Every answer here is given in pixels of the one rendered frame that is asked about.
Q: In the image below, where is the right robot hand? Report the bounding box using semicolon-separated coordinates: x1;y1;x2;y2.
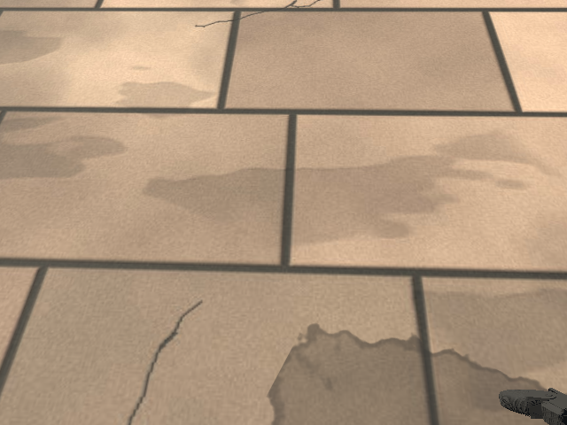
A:
499;388;567;425

